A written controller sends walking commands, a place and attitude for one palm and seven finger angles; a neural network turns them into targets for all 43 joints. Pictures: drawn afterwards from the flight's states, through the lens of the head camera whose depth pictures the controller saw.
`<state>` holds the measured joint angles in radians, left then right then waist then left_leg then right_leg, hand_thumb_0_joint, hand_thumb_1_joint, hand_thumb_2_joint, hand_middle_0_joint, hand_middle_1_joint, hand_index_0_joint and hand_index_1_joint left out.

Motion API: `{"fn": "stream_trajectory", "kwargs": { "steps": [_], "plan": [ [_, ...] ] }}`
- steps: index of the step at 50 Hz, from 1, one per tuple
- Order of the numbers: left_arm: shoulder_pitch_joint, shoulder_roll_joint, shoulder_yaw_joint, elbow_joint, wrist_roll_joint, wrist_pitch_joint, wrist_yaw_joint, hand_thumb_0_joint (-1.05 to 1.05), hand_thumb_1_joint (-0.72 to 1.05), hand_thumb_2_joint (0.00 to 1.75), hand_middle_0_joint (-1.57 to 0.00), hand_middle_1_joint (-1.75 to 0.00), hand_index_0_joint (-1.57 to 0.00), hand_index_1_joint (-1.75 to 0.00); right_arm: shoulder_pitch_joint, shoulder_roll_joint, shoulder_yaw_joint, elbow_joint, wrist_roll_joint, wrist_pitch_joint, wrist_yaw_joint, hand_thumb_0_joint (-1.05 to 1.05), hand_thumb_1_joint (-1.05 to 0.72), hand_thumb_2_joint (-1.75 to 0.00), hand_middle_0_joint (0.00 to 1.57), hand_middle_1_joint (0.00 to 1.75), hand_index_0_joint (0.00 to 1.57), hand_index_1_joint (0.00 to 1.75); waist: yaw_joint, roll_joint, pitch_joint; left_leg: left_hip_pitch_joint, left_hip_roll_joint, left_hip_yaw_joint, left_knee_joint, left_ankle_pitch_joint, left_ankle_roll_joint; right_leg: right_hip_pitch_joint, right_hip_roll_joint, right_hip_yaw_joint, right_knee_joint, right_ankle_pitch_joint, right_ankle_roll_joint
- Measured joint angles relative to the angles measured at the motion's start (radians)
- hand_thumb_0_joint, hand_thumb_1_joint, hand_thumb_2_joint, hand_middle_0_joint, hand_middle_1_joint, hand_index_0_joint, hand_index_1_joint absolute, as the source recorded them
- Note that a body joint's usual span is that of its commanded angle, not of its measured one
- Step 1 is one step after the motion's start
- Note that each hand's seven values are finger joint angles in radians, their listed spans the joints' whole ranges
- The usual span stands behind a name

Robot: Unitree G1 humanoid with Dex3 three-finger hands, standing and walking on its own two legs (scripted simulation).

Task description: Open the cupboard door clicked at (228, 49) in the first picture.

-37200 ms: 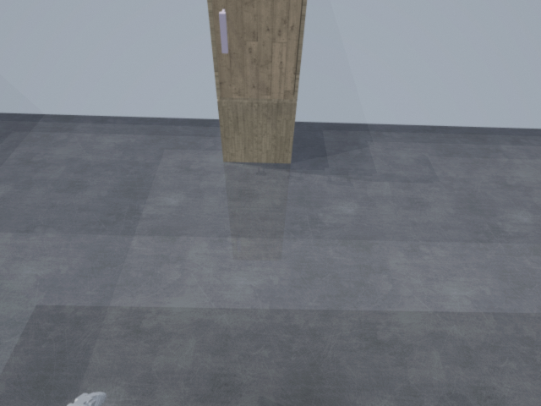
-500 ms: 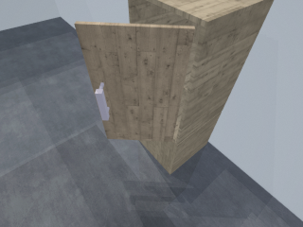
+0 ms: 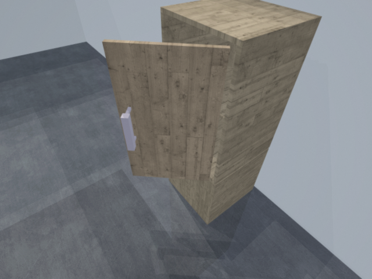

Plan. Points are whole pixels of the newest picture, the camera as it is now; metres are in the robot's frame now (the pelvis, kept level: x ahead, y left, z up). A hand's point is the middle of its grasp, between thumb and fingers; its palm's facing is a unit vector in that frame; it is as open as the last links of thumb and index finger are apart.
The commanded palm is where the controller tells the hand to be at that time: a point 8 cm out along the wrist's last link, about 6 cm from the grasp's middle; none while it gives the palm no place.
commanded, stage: come to a stop and stand still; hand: left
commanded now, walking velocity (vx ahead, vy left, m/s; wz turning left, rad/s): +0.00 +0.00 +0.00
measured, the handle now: (130, 128) +0.60 +0.23 -0.04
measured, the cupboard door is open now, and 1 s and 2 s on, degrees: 48 48 48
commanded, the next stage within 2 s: look again from close up in 0.08 s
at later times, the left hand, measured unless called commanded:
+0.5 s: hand out of the picture +0.02 +0.19 -0.18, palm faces +0.00 -0.98 -0.18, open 7.4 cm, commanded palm none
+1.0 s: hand out of the picture -0.02 +0.19 -0.18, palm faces +0.04 -0.99 -0.13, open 7.4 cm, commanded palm none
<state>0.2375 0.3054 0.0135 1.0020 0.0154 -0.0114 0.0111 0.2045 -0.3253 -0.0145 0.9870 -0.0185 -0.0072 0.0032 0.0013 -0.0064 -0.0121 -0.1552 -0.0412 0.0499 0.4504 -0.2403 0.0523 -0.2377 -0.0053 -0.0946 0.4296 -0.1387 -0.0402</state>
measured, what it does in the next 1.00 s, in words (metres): shifts its weight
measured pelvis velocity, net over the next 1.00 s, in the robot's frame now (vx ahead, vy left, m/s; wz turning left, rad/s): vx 0.04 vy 0.04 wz -0.02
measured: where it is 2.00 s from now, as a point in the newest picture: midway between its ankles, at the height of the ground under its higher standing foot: outside the picture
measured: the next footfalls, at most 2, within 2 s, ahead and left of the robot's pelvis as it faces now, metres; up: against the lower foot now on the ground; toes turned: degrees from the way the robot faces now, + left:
none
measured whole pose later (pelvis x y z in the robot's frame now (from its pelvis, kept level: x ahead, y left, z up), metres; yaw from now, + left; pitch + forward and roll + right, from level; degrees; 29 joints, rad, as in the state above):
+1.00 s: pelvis +0.04 +0.04 +0.00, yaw -1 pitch -2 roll +0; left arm 0.43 0.11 0.01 1.12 0.03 0.00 0.03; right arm 0.36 -0.13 -0.01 1.13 -0.01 -0.01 -0.03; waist 0.01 -0.03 -0.01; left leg -0.10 -0.09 0.08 0.43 -0.30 0.11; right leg -0.23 -0.05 -0.05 0.48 -0.21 0.01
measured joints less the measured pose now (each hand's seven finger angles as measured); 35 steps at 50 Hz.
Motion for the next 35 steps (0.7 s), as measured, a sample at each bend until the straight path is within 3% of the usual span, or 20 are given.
{"fn": "stream_trajectory", "kwargs": {
  "steps": [8,19,35],
  "plan": [
    [-0.004,-0.012,-0.006,0.04,-0.003,-0.001,0.002,0.0,0.91,0.9,-0.2,-0.3,-0.2,-0.3,0.048,0.03,0.013,0.074,0.002,0.007,0.005,0.0,-0.91,-0.9,0.2,0.3,0.2,0.3,-0.008,-0.006,0.009,0.005,0.001,-0.006,-0.027,0.018,-0.002,0.013,0.003,-0.006,-0.04,0.023,0.0],
    [0.024,-0.083,-0.021,0.082,-0.005,0.0,0.014,0.0,0.91,0.9,-0.2,-0.3,-0.2,-0.3,0.094,0.108,0.025,0.147,0.008,0.009,-0.002,0.0,-0.91,-0.9,0.2,0.3,0.2,0.3,-0.017,-0.018,0.031,0.019,-0.005,-0.001,-0.049,0.025,0.005,0.026,-0.001,0.001,-0.063,0.034,0.01],
    [0.101,-0.176,-0.03,0.104,0.0,0.002,0.032,0.0,0.91,0.9,-0.2,-0.3,-0.2,-0.3,0.092,0.2,0.023,0.152,0.016,-0.001,-0.017,0.0,-0.91,-0.9,0.2,0.3,0.2,0.3,-0.001,-0.028,0.025,0.023,-0.026,0.015,-0.054,0.013,0.032,0.019,-0.02,0.02,-0.051,0.021,0.039]
  ]
}}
